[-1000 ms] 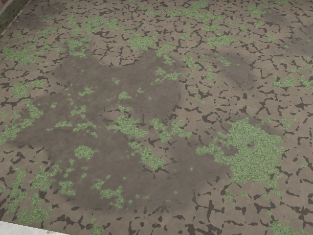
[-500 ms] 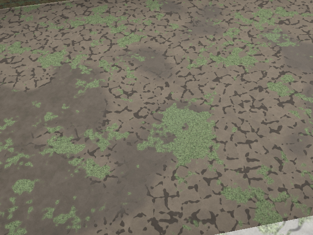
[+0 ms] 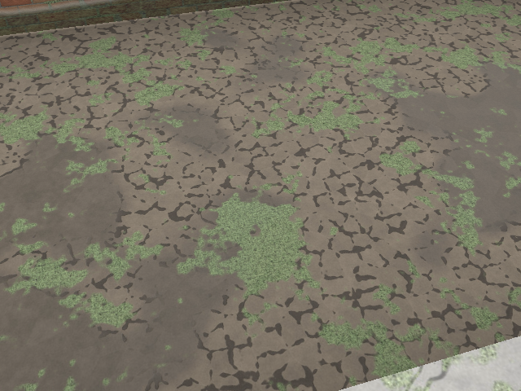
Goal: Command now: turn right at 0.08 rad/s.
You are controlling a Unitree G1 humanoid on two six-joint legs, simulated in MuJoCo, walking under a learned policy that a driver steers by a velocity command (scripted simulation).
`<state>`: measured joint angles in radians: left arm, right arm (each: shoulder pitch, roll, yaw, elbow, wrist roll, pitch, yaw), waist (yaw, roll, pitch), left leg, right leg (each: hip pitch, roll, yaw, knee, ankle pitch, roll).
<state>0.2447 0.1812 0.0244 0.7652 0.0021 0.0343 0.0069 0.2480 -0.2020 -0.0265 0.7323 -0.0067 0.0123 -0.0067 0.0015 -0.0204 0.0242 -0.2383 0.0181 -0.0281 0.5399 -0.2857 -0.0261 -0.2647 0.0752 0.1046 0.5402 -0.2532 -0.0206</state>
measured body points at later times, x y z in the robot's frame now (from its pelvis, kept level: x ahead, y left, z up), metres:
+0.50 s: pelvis +0.03 +0.02 +0.01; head +0.04 +0.03 +0.46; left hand +0.05 +0.27 -0.15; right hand +0.10 -0.23 -0.12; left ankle +0.00 +0.14 -0.73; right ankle +0.02 -0.11 -0.73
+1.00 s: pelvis +0.04 +0.04 +0.01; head +0.04 +0.04 +0.46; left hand +0.01 +0.27 -0.15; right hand +0.04 -0.21 -0.14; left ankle +0.00 +0.14 -0.73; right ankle +0.02 -0.11 -0.73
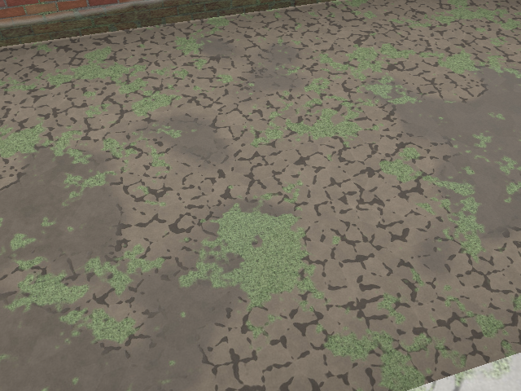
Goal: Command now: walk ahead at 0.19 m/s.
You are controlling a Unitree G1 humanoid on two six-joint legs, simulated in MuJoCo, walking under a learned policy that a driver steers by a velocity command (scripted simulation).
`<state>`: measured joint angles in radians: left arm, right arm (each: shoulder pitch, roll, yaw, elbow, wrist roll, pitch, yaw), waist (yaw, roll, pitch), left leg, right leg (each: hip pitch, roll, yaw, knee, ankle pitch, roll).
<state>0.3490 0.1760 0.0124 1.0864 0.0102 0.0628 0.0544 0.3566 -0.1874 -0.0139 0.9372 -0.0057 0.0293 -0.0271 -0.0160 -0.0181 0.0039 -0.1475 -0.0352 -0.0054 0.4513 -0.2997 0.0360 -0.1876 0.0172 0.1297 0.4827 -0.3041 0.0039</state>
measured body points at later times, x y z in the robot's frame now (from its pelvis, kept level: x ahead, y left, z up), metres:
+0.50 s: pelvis +0.11 +0.00 -0.02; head +0.12 +0.01 +0.43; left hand +0.02 +0.23 -0.17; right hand +0.25 -0.24 -0.13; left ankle +0.17 +0.08 -0.74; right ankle +0.00 -0.12 -0.73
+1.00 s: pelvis +0.18 -0.03 +0.01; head +0.16 -0.04 +0.46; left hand +0.30 +0.18 -0.12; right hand +0.25 -0.25 -0.14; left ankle +0.17 +0.08 -0.74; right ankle +0.21 -0.14 -0.74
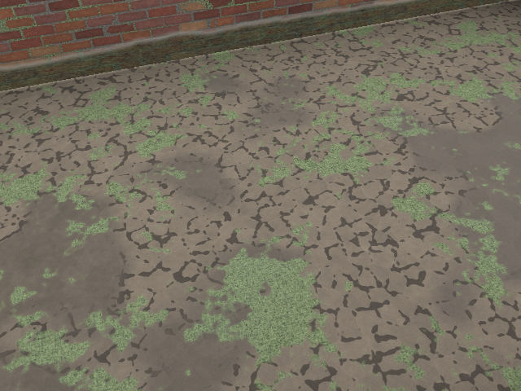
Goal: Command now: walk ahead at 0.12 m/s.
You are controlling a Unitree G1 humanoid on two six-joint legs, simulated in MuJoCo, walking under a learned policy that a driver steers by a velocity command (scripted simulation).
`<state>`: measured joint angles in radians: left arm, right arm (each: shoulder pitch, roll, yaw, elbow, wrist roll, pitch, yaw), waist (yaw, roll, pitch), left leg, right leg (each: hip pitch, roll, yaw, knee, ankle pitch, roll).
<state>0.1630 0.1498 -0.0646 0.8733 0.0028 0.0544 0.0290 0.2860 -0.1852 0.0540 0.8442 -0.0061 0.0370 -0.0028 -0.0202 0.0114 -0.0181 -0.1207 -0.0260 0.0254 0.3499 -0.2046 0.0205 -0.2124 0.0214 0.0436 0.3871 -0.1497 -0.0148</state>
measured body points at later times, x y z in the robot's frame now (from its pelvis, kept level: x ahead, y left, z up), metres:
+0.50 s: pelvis +0.03 -0.03 +0.00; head +0.04 -0.03 +0.45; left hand +0.09 +0.21 -0.14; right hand +0.08 -0.28 -0.14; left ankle -0.01 +0.11 -0.75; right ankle +0.04 -0.11 -0.75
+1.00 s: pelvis +0.02 -0.01 +0.01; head +0.03 -0.01 +0.46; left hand +0.09 +0.23 -0.14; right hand +0.06 -0.24 -0.14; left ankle -0.01 +0.11 -0.75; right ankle +0.04 -0.11 -0.75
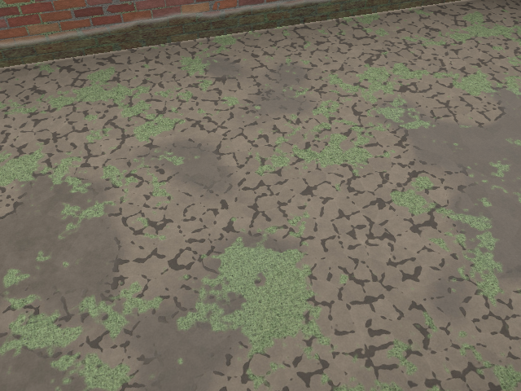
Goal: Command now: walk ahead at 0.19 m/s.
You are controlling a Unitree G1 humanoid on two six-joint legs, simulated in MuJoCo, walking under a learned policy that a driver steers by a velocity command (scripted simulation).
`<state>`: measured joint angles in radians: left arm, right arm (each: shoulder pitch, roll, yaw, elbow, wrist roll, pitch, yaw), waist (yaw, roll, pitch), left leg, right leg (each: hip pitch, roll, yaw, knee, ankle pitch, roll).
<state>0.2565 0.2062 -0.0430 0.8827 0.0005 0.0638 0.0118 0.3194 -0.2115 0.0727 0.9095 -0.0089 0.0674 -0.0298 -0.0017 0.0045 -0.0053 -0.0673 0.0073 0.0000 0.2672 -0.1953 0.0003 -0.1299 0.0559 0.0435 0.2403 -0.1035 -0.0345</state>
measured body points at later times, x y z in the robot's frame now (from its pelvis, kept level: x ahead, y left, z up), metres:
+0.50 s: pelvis +0.01 +0.00 -0.02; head +0.01 -0.01 +0.43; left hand +0.18 +0.21 -0.12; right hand +0.20 -0.20 -0.12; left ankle -0.03 +0.12 -0.75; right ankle +0.01 -0.10 -0.75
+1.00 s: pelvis +0.01 -0.01 +0.00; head +0.02 -0.01 +0.45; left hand +0.17 +0.21 -0.11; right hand +0.17 -0.22 -0.12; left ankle -0.03 +0.12 -0.75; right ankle +0.01 -0.10 -0.75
